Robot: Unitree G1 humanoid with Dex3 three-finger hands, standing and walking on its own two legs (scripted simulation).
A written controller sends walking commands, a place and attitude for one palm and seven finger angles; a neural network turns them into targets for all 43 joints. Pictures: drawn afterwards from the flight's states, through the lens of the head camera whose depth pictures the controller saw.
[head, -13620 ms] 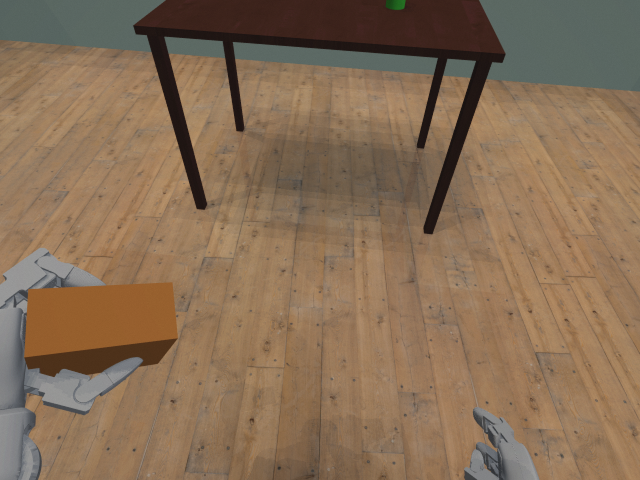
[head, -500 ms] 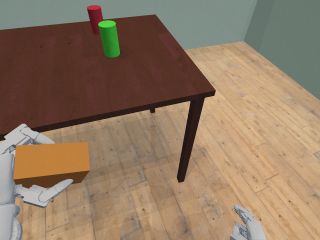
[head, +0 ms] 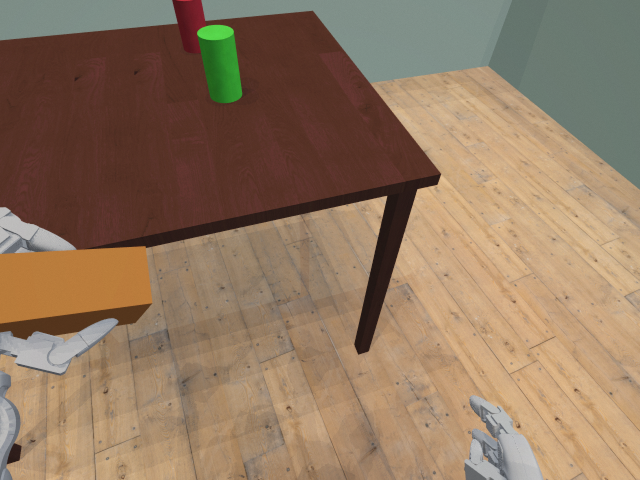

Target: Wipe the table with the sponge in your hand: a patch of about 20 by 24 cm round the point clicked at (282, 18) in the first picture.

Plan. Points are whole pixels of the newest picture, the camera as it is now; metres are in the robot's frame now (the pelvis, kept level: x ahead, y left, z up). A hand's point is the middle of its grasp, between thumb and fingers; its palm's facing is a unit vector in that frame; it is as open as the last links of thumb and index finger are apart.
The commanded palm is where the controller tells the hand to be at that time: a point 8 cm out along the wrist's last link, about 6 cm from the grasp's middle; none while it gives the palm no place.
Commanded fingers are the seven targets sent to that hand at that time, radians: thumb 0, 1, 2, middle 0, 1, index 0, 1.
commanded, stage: look again from close up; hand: left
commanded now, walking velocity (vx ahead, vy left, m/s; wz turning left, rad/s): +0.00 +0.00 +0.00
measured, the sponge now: (97, 292) +0.25 +0.24 +0.15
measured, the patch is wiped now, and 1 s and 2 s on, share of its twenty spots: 0.00 0.00 0.00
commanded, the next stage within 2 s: shuffle to correct the standing spot in 0.08 s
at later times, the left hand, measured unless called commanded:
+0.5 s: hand (61, 265) +0.27 +0.29 +0.16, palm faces +0.37 -0.86 -0.34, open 9.9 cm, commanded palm +0.21 +0.32 +0.18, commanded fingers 0.00 0.10 1.30 -1.20 -1.60 -1.20 -1.60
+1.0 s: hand (30, 242) +0.30 +0.33 +0.16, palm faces +0.39 -0.83 -0.40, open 9.9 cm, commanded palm +0.24 +0.36 +0.18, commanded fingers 0.00 0.10 1.30 -1.20 -1.60 -1.20 -1.60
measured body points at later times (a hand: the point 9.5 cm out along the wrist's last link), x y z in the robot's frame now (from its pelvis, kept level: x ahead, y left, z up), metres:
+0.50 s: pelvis +0.05 +0.04 -0.01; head +0.06 +0.07 +0.44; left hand +0.25 +0.33 +0.17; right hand +0.25 -0.17 -0.06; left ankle +0.02 +0.09 -0.74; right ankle +0.04 -0.09 -0.74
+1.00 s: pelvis +0.06 +0.09 -0.02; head +0.09 +0.11 +0.42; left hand +0.27 +0.38 +0.18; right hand +0.22 -0.14 -0.11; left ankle +0.07 +0.17 -0.74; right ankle +0.03 -0.03 -0.68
